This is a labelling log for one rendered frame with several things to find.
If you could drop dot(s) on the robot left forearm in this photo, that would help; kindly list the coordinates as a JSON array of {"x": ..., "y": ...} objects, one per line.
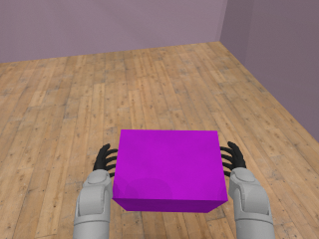
[{"x": 93, "y": 207}]

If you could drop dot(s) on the robot right hand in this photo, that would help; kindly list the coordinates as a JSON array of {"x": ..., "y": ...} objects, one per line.
[{"x": 236, "y": 157}]

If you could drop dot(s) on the robot right forearm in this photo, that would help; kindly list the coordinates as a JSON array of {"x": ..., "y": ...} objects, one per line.
[{"x": 251, "y": 206}]

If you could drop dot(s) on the robot left hand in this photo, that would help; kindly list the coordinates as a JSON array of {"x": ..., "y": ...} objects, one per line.
[{"x": 101, "y": 160}]

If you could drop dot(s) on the carton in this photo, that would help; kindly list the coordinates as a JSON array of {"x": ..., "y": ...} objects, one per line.
[{"x": 167, "y": 170}]

